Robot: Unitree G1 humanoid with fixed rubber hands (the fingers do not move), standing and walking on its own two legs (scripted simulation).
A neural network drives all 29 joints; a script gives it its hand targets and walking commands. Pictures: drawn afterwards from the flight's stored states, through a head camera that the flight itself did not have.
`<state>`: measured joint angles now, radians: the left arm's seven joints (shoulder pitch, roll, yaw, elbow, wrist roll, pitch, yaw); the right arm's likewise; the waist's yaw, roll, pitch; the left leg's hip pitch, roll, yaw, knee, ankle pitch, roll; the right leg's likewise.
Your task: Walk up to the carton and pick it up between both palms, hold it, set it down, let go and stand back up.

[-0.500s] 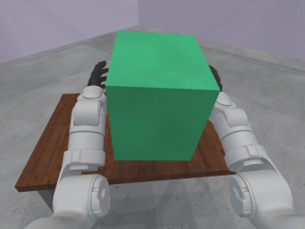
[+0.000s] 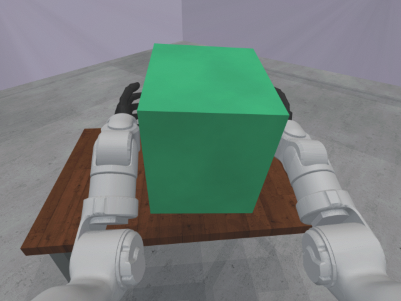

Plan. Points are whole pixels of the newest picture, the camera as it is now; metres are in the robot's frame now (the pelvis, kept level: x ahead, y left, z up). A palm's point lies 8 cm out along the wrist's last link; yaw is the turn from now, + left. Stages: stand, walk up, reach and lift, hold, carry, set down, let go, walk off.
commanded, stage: hold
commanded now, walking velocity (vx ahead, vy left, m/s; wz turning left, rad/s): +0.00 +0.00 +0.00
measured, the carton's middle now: (203, 128) +0.40 +0.00 +0.21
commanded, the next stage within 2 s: none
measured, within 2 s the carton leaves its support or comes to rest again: neither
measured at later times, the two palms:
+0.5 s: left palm (125, 121) +0.38 +0.15 +0.25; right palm (280, 124) +0.38 -0.15 +0.23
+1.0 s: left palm (125, 121) +0.38 +0.15 +0.25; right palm (280, 123) +0.38 -0.15 +0.24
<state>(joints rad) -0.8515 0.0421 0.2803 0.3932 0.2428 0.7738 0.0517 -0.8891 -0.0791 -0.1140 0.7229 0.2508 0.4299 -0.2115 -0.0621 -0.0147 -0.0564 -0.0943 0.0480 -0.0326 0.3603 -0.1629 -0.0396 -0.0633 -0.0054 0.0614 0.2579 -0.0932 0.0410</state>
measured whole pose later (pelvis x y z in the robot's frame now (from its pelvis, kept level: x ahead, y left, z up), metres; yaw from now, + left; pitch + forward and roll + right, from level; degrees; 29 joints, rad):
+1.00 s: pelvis +0.00 +0.00 +0.00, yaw +0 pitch -6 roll -1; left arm -0.85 0.04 0.28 0.39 0.24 0.80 0.05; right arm -0.91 -0.09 -0.11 0.72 0.26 0.50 -0.22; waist -0.06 -0.01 -0.07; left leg -0.10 0.05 -0.03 0.36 -0.17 -0.04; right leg -0.07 -0.01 0.06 0.26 -0.10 0.04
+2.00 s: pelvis +0.00 +0.00 +0.00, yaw +0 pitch -5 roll -1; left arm -0.85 0.04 0.28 0.38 0.24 0.81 0.05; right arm -0.91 -0.09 -0.11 0.70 0.27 0.52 -0.23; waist -0.07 -0.01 -0.07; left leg -0.10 0.05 -0.03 0.37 -0.17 -0.04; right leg -0.07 -0.01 0.06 0.26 -0.10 0.04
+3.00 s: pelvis +0.01 +0.00 +0.00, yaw +0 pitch -5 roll -1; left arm -0.85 0.04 0.28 0.38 0.24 0.81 0.05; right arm -0.91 -0.09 -0.11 0.70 0.27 0.54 -0.23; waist -0.07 -0.01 -0.08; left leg -0.10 0.05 -0.03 0.37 -0.17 -0.04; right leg -0.07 -0.01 0.06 0.26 -0.10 0.04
